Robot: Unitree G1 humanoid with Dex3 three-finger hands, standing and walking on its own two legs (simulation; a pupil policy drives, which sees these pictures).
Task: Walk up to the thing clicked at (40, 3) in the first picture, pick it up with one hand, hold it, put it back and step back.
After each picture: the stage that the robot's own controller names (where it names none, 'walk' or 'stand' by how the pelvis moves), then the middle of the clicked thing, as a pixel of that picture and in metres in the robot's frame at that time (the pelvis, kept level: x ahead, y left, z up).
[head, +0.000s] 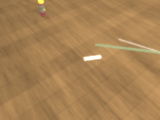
stand; (42, 8) +2.09 +0.57 -0.65
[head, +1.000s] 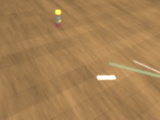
walk; (58, 19) +1.99 +0.27 -0.63
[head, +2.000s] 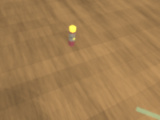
walk; (72, 36) +1.39 +0.06 -0.64
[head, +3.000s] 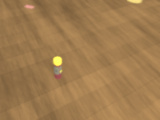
walk; (57, 68) +0.93 +0.17 -0.65
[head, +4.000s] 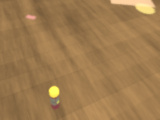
walk; (54, 98) +0.62 +0.17 -0.64
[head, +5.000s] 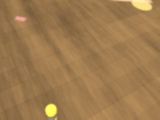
stand; (52, 115) +0.45 +0.16 -0.64
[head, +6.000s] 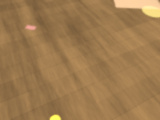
stand; out of the picture +0.41 +0.17 -0.65
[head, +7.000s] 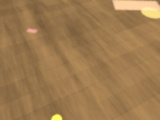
stand; out of the picture +0.43 +0.17 -0.66
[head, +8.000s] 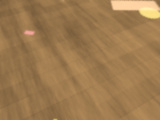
stand; out of the picture +0.40 +0.18 -0.66
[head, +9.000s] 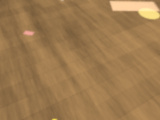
stand; out of the picture +0.41 +0.18 -0.66
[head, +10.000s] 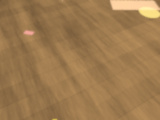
go down; out of the picture +0.40 +0.19 -0.66
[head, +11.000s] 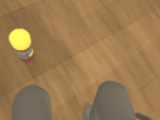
go down; (24, 48) +0.49 +0.20 -0.29
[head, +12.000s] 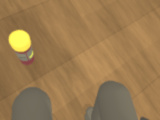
approach; (24, 50) +0.49 +0.20 -0.27
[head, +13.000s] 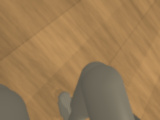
close in; out of the picture +0.49 +0.25 -0.17
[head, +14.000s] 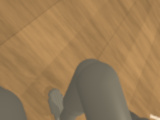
close; out of the picture +0.48 +0.26 -0.17
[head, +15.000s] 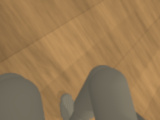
lift; out of the picture +0.38 +0.24 -0.15
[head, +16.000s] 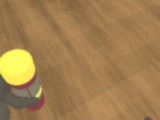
lift; (27, 86) +0.32 +0.17 +0.04
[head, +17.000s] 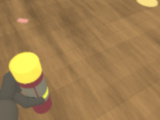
hold; (35, 88) +0.32 +0.15 +0.05
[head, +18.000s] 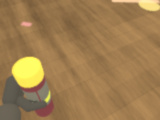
hold; (37, 91) +0.31 +0.15 +0.05
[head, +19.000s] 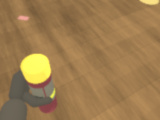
crouch; (42, 88) +0.32 +0.13 +0.03
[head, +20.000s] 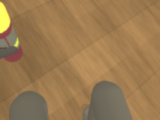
crouch; (3, 38) +0.47 +0.19 -0.04
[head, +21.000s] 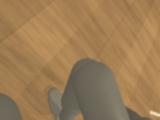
lower; out of the picture +0.46 +0.26 -0.18
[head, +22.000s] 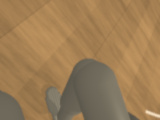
lower; out of the picture +0.47 +0.27 -0.18
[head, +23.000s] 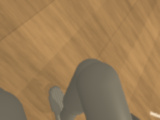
lower; out of the picture +0.46 +0.27 -0.17
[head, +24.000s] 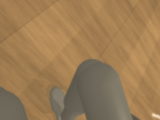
lower; out of the picture +0.45 +0.26 -0.17
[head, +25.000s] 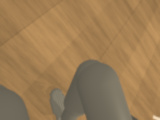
loosen; out of the picture +0.45 +0.24 -0.17
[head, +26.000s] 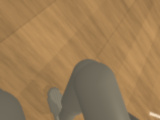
withdraw; out of the picture +0.45 +0.24 -0.18
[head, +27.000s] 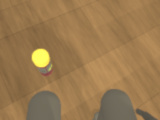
walk; (43, 64) +0.47 +0.17 -0.33
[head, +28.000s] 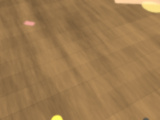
stand; out of the picture +0.40 +0.14 -0.59
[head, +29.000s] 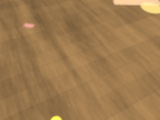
stand; out of the picture +0.40 +0.15 -0.60
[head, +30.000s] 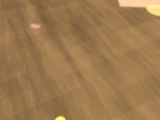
stand; out of the picture +0.40 +0.14 -0.63
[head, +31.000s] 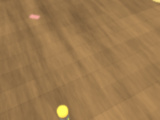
walk; (64, 116) +0.43 +0.14 -0.65
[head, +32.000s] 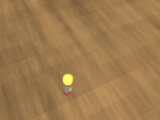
walk; (67, 85) +0.63 +0.05 -0.64
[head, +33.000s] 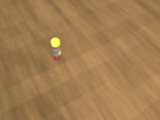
walk; (56, 50) +0.97 +0.23 -0.62
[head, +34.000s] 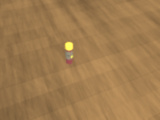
stand; (69, 53) +1.09 +0.13 -0.64
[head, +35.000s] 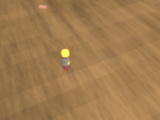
stand; (65, 60) +1.09 +0.15 -0.66
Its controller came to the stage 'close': yes
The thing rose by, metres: 0.68
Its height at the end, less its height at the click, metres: +0.00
